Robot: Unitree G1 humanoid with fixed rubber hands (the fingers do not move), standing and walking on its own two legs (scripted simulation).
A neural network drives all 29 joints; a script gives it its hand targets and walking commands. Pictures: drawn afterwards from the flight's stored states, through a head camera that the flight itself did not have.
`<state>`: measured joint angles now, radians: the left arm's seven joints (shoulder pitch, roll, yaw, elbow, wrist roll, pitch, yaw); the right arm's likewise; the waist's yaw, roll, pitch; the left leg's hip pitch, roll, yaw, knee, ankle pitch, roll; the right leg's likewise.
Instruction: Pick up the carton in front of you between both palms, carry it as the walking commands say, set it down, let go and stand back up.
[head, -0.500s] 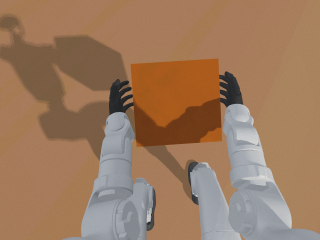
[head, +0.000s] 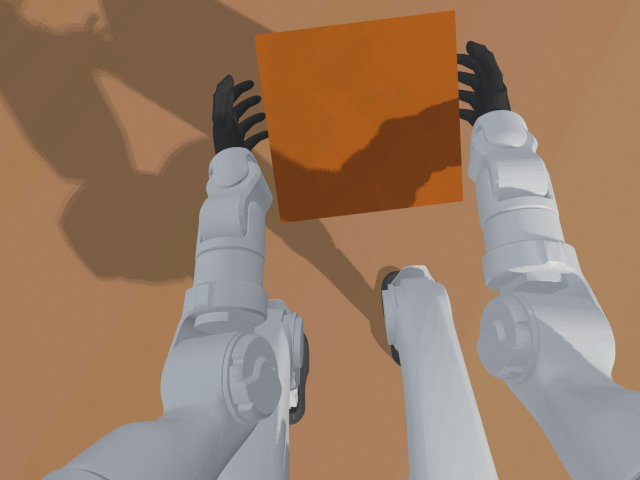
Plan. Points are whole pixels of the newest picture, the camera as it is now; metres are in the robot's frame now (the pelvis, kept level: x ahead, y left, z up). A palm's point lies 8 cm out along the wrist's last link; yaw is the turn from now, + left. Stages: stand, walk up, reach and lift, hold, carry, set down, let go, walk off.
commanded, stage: set down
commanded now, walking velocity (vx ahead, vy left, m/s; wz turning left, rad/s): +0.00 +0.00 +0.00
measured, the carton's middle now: (351, 129) +0.50 -0.09 -0.20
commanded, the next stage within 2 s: none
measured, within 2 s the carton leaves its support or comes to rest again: rests again in 1.22 s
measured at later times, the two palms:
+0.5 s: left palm (272, 149) +0.51 +0.04 -0.24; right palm (464, 116) +0.50 -0.26 -0.26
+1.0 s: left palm (269, 145) +0.53 +0.05 -0.29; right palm (452, 113) +0.52 -0.25 -0.30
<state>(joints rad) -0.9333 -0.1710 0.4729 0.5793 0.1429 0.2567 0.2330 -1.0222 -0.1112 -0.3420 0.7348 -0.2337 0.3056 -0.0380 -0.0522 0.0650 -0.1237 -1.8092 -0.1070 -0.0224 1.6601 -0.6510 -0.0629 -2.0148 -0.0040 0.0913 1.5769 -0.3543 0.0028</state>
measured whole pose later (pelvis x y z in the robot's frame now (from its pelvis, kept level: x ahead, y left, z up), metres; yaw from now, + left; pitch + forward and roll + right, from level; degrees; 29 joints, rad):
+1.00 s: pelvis -0.03 +0.01 -0.12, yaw +4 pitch +40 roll +6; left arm -1.48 0.04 0.42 0.81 0.03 0.22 0.23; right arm -1.60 -0.42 -0.33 1.04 -0.14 0.27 0.14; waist -0.12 0.11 0.37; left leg -2.11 -0.22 -0.03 2.11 -0.71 -0.10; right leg -2.30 -0.07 0.11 2.00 -0.40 0.01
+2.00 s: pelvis -0.03 +0.01 -0.14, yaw +5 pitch +37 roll +3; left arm -1.55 0.16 0.12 0.96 -0.15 0.16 0.20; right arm -1.56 -0.61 -0.33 1.25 0.05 0.04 0.09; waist -0.08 0.12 0.52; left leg -2.12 -0.21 -0.04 2.18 -0.69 -0.11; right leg -2.29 -0.11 0.07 2.07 -0.43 -0.01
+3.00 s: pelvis +0.00 -0.01 +0.06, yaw +2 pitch +45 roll +8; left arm -1.23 0.09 0.33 0.65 0.00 0.31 0.19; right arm -1.38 -0.50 -0.31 0.97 -0.05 0.26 0.14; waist -0.05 0.04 0.08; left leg -1.67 -0.07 -0.01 1.40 -0.53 -0.07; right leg -1.86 -0.02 0.07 1.35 -0.29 -0.02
